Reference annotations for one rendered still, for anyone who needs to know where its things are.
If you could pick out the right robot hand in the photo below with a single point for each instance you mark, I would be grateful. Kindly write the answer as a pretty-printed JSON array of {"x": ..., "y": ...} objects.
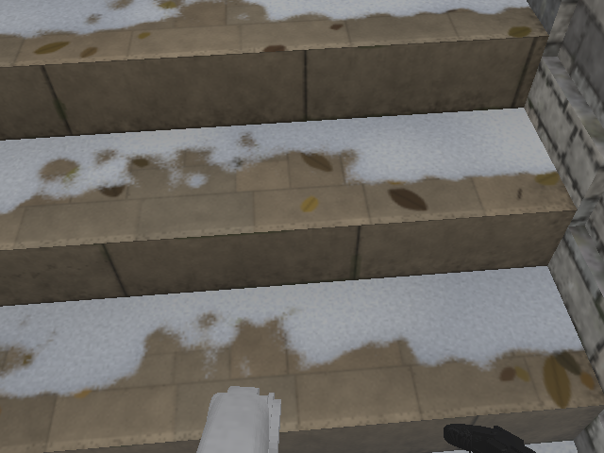
[{"x": 480, "y": 439}]

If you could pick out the left robot shin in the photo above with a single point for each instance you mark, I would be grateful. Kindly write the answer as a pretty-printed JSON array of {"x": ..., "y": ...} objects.
[{"x": 212, "y": 399}]

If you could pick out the robot left thigh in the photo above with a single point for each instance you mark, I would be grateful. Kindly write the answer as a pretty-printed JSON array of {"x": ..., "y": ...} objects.
[{"x": 242, "y": 421}]

